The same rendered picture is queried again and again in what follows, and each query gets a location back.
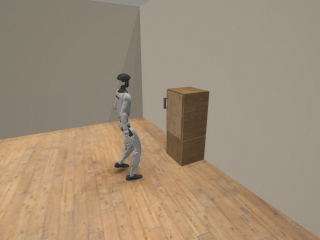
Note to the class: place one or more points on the right robot thigh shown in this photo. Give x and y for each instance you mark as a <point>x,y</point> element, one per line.
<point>135,141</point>

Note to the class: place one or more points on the cupboard door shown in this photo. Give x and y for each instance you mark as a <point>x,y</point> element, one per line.
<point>174,113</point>

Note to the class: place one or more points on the right robot hand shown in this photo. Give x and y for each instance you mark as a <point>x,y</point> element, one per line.
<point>126,140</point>

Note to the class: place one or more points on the right robot forearm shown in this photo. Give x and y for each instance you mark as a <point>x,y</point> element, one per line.
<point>124,124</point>

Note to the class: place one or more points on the handle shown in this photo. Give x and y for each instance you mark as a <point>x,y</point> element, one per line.
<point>164,103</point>

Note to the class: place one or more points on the robot right upper arm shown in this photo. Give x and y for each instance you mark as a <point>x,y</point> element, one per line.
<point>126,100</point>

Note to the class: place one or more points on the robot left upper arm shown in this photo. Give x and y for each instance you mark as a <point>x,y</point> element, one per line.
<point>115,102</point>

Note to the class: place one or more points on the left robot shin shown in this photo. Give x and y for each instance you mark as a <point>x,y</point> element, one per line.
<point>126,154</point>

